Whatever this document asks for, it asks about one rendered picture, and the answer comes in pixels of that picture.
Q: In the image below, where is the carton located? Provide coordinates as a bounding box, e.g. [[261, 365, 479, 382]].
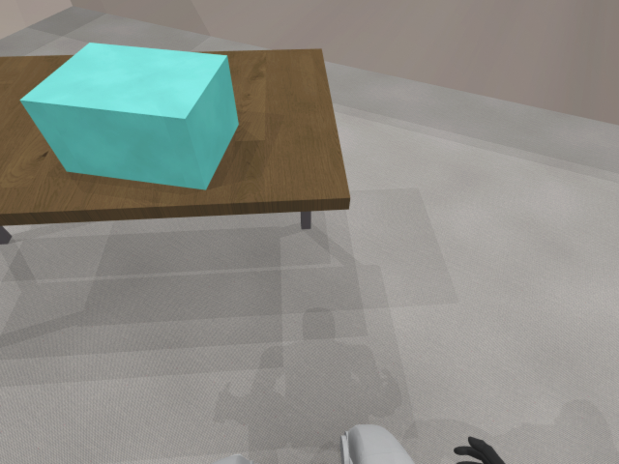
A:
[[20, 43, 239, 190]]

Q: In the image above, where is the robot right hand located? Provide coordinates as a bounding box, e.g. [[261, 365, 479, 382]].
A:
[[454, 437, 506, 464]]

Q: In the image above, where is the table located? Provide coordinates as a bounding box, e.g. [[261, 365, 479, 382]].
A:
[[0, 48, 350, 245]]

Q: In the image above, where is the robot right thigh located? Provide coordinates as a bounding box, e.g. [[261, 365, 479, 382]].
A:
[[339, 424, 415, 464]]

